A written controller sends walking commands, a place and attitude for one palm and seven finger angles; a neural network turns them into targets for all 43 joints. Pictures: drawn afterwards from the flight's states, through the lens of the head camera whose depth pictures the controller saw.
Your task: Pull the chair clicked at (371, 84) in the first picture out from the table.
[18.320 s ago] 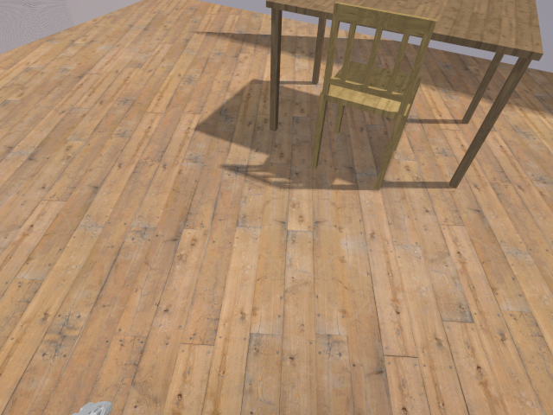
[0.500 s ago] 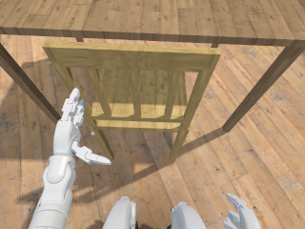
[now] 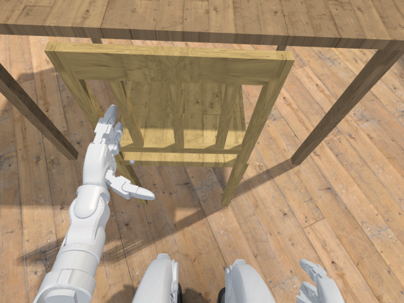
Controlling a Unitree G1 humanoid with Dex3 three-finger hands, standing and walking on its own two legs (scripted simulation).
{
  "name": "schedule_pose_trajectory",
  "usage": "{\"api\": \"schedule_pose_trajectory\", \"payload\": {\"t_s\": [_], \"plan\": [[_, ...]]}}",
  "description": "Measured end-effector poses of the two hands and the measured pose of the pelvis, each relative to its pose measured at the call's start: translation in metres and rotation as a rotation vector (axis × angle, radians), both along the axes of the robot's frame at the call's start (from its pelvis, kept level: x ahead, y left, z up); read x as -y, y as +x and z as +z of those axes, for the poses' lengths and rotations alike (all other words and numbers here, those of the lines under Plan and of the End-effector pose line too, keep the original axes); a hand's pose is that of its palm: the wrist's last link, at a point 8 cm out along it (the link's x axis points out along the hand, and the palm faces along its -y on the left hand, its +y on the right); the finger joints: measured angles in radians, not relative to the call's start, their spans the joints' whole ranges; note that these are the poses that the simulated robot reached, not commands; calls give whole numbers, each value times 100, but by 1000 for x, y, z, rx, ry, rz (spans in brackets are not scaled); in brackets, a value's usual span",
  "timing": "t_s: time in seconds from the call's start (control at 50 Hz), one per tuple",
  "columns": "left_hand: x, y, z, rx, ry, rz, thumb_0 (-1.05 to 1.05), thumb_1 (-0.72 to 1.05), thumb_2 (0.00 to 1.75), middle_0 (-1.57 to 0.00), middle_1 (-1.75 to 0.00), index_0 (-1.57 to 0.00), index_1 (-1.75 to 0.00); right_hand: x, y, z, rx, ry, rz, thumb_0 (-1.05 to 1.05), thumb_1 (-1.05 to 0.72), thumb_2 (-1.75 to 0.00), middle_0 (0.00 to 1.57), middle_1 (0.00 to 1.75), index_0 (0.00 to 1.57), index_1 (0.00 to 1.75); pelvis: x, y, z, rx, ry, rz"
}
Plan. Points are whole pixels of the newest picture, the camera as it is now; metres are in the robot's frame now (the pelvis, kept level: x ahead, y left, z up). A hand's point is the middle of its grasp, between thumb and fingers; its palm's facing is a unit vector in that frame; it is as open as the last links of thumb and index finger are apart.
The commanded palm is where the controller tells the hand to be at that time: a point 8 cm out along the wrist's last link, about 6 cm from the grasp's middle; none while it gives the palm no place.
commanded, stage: push the fingers through the gap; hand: left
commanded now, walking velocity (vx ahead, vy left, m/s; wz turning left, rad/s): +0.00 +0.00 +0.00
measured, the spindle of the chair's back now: (177, 118) +0.49 +0.06 +0.00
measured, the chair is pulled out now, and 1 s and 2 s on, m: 0.00 0.00 0.00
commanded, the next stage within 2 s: hook a spindle and tug to test in 1.14 s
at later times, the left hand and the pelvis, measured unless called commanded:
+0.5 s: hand (130, 135) +0.43 +0.15 +0.03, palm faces +0.02 -1.00 -0.05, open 16.9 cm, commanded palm +0.41 +0.20 +0.02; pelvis +0.00 +0.00 +0.00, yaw +0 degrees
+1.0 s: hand (136, 123) +0.47 +0.15 +0.02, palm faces +0.02 -1.00 -0.03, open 16.9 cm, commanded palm +0.44 +0.19 +0.02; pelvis +0.00 +0.00 +0.00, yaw -1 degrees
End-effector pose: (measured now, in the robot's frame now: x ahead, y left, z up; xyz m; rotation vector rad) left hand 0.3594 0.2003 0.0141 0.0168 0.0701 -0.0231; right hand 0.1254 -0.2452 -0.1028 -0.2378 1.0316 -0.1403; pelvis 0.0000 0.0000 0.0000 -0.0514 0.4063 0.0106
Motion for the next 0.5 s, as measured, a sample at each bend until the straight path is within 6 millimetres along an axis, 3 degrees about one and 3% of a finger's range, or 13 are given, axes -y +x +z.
{"api": "schedule_pose_trajectory", "payload": {"t_s": [0.14,0.3,0.4,0.5], "plan": [[-4,19,15,116,25,41,-1,-50,30,-7,-8,-6,-8,7,-15,-2,-44,-21,-8,1,-90,-90,20,30,20,30,2,1,-2,-7,0,0],[-2,31,2,25,15,12,-1,-50,30,-6,-8,-6,-8,13,-27,-4,-86,-18,-45,1,-90,-90,20,30,20,30,2,2,-1,-15,0,-7],[-5,35,8,67,8,45,-1,-50,30,-7,-8,-6,-8,13,-31,-2,-95,-25,-47,1,-90,-90,20,30,20,30,2,3,0,-16,2,-10],[-7,51,13,99,30,39,-1,-50,30,-7,-8,-6,-8,14,-34,-5,-108,-30,-41,1,-90,-90,20,30,20,30,3,1,-3,-24,-2,-3]]}}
